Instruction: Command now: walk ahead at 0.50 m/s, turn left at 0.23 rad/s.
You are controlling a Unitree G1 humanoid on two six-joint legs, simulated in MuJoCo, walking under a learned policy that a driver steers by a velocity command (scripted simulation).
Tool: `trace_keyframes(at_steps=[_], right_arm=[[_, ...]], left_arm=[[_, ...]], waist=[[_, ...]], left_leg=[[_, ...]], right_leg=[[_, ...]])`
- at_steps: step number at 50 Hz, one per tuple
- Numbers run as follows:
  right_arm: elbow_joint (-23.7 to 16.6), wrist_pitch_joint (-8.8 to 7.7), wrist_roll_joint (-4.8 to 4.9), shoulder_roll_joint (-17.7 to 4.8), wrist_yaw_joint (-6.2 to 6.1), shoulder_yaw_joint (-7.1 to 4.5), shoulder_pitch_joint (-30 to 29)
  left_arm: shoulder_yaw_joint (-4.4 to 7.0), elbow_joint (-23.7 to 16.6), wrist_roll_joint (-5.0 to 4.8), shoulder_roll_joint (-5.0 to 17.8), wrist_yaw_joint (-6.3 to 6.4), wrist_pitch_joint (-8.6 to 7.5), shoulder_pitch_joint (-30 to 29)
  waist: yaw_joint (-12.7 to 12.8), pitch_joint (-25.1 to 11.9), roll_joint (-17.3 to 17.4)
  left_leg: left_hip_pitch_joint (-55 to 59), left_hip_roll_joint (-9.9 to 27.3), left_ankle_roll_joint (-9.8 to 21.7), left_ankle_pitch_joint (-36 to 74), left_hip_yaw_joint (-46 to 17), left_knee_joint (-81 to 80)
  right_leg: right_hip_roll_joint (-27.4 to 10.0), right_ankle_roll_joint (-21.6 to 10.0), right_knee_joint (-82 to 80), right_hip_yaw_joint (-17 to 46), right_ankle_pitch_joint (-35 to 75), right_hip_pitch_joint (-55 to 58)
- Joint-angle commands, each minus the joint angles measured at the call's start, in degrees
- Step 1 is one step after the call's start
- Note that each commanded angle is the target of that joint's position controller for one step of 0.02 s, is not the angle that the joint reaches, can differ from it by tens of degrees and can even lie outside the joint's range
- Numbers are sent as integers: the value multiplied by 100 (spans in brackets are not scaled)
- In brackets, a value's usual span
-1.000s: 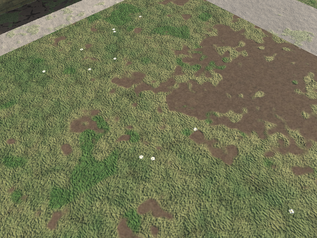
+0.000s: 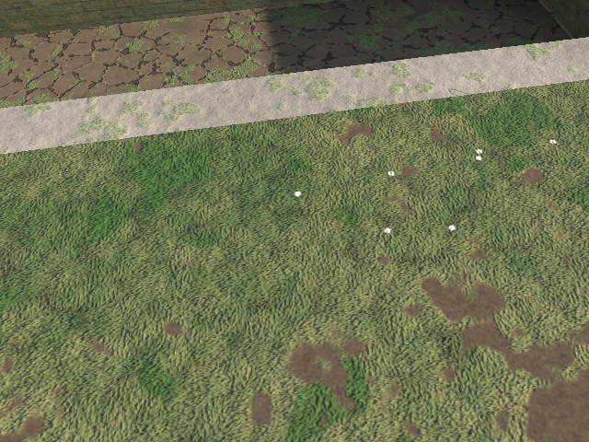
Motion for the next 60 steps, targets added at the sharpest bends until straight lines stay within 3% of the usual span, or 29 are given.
trace_keyframes(at_steps=[1,4,8,12,14,15,16,17,18,19,20,21,23,26,31,34,38,41,42,43,44,45,46,47,48,50,53,55,60], right_arm=[[-243,33,-55,-240,80,-23,299],[-472,32,-77,-167,146,56,-420],[-734,-18,-23,57,225,231,-1409],[-842,-39,8,-96,169,226,-1791],[-800,-67,-22,-171,121,191,-1624],[-640,-105,-57,-212,88,151,-1169],[-337,-168,-125,-389,33,62,-349],[-167,-206,-234,-816,-48,-62,712],[-107,-141,-164,-1342,-100,-199,878],[-115,-93,71,-1004,-89,-158,633],[-143,-106,95,-682,-74,-65,187],[-140,-149,79,-425,-49,-3,-67],[-73,-221,96,-197,-72,61,-263],[138,-330,159,-294,-77,23,-5],[444,-317,159,-284,-71,18,437],[618,-319,140,-326,-71,14,717],[853,-291,88,-386,-122,7,1024],[939,-271,62,-491,-171,-18,883],[960,-259,55,-549,-177,-34,805],[966,-234,74,-542,-173,-28,713],[859,-242,129,-365,-177,37,739],[796,-238,350,286,-141,162,1498],[892,-221,179,-290,-187,1,1255],[783,-216,166,-239,-195,-14,879],[754,-225,139,-102,-197,23,628],[790,-82,42,33,-169,27,594],[897,91,27,231,-119,46,704],[890,145,32,303,-129,81,500],[861,210,86,276,-209,164,-205]], left_arm=[[136,-2,-76,599,-50,-204,487],[145,167,-108,633,-65,-228,648],[144,370,-131,667,-94,-190,915],[182,575,-109,854,-77,-141,1261],[190,647,-96,909,-48,-88,1264],[183,684,-115,907,-34,-59,1241],[136,704,-121,784,-26,-43,1301],[50,467,-132,561,-28,-59,1156],[-44,292,-220,78,-37,-51,1667],[136,385,-56,772,27,20,1267],[144,295,-80,699,-15,-3,949],[107,304,-108,557,-47,-17,836],[90,421,-2,436,-102,101,942],[93,386,45,334,-182,215,737],[57,42,20,274,-201,230,-400],[-8,-127,-6,198,-195,206,-965],[-23,-321,-17,271,-167,168,-1455],[20,-284,-12,360,-119,106,-1179],[69,-127,-3,434,-75,75,-684],[138,201,34,529,-22,20,254],[245,465,177,873,50,-45,1278],[413,514,232,1545,68,-37,1619],[376,498,-89,1298,30,31,1255],[277,407,-148,980,25,15,582],[163,405,-121,556,6,-30,290],[36,543,-137,185,38,-89,129],[18,729,-101,335,45,-169,306],[-8,794,-82,389,53,-160,266],[-70,1044,-65,363,76,-35,535]], waist=[[-1,-238,-765],[61,-45,-746],[282,71,-769],[367,95,-758],[241,45,-761],[6,-153,-657],[-298,-630,-410],[-748,-1374,208],[-463,-1790,1480],[-484,-1270,514],[-272,-645,338],[-119,-379,204],[163,-205,299],[251,-151,185],[56,206,71],[-95,278,90],[-201,384,118],[32,253,160],[257,-17,179],[665,-509,16],[991,-1148,-315],[708,-1895,-1683],[603,-1810,-971],[319,-986,-678],[225,-572,-402],[-26,-303,-589],[-203,-498,-595],[-247,-493,-646],[28,-508,-869]], left_leg=[[-873,316,-70,172,-174,-134],[-1338,566,-190,718,94,-848],[-832,674,-286,1538,624,-2347],[-463,567,-148,1419,788,-2986],[-79,429,8,1081,848,-3291],[562,281,111,1083,905,-3641],[1679,272,271,1060,807,-3844],[3021,1537,608,378,-579,-4037],[4011,2889,1266,34,-3076,-4753],[3526,2658,1216,-2,-3014,-4844],[2942,2354,1090,432,-2175,-4894],[2393,2070,949,1054,-1606,-5075],[1772,1648,708,1618,-893,-5348],[1650,1549,813,2145,-529,-5608],[1822,1411,833,2283,-134,-5871],[1997,1385,780,2704,68,-5818],[2598,1582,730,3234,112,-5590],[2871,1664,590,4618,237,-4972],[2855,1604,509,5400,325,-4357],[2590,1373,394,5539,535,-3276],[1535,1083,251,4107,702,-1735],[-470,-67,-79,43,983,602],[-789,-86,-32,-903,85,1211],[-881,204,-34,-573,-8,1195],[-807,387,-54,-350,49,888],[-355,579,-146,-141,121,222],[102,440,-277,124,283,-293],[155,472,-325,371,397,-987],[584,485,-336,927,608,-2346]], right_leg=[[-1521,-862,-1393,1620,1275,844],[-1462,-910,-1704,1212,1289,906],[-1167,-736,-1764,610,1562,693],[-1453,-658,-1507,675,1972,1092],[-1537,-591,-1093,653,2558,1322],[-1423,-506,-480,491,3168,1325],[-1155,-391,555,251,3250,1022],[-883,-238,2189,-9,1708,55],[76,-57,3931,-230,-1908,-1768],[-184,-134,4345,415,-1857,-2258],[-421,-181,4261,511,-1356,-2340],[-583,-156,3980,497,-1021,-2120],[-735,-24,3614,431,-759,-1634],[-747,134,3422,304,-403,-1683],[-853,311,2389,160,519,-2299],[-733,262,1631,4,901,-2143],[-583,36,1009,-81,806,-2073],[-324,-241,656,-209,232,-1406],[-128,-350,527,-291,63,-743],[16,-492,169,-360,268,397],[-842,-746,124,531,349,1916],[-2676,-1619,-276,3311,1105,3465],[-2620,-1684,-652,3754,2189,2985],[-2445,-1568,-578,2624,2965,2193],[-2175,-1413,-665,1947,3767,1609],[-1689,-1017,-925,1054,4179,892],[-1537,-1011,-962,578,4999,614],[-1400,-954,-950,305,4984,511],[-1298,-839,-881,228,3997,495]])
Next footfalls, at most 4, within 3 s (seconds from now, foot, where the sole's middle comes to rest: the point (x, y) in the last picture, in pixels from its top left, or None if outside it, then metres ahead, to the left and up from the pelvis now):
0.32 left None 0.31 0.12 -0.78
0.88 right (338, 380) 0.62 -0.06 -0.78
1.32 left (258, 358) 0.68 0.14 -0.78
1.58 right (342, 382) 0.62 -0.06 -0.78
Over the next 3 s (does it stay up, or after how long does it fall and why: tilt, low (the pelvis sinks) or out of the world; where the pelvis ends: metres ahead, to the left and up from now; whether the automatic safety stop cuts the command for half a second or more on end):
stays up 0.54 0.08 0.00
